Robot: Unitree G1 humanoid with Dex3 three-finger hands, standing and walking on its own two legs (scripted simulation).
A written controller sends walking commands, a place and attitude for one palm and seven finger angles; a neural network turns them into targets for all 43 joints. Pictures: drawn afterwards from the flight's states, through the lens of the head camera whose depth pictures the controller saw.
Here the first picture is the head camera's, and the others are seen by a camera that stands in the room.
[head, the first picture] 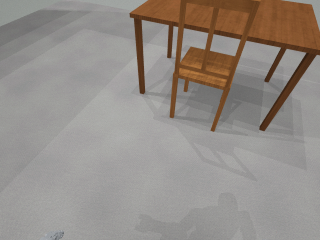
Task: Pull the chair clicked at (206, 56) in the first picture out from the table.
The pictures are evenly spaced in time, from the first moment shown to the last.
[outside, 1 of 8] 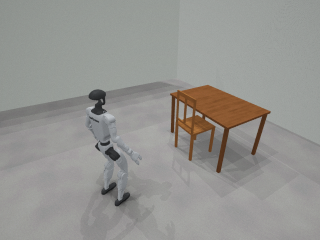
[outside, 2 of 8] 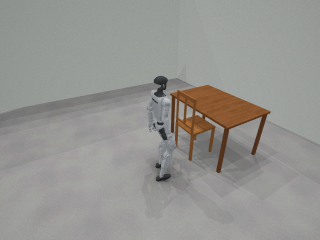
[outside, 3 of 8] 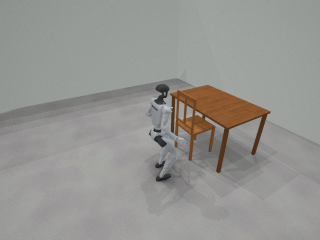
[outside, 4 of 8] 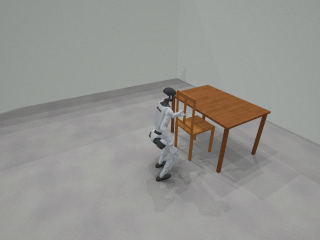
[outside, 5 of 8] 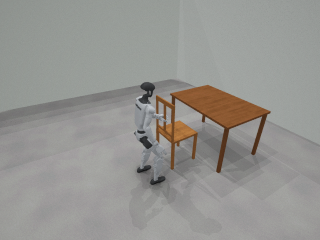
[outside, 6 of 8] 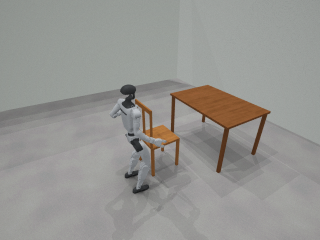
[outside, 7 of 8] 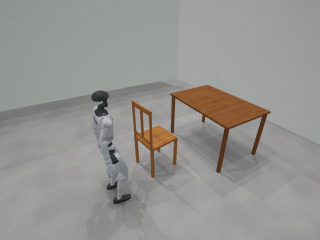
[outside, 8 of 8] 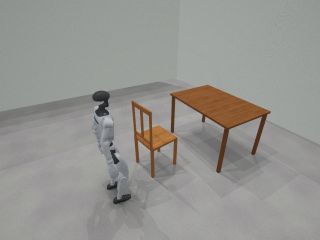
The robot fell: no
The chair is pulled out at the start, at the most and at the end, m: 0.00 0.65 0.65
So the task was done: yes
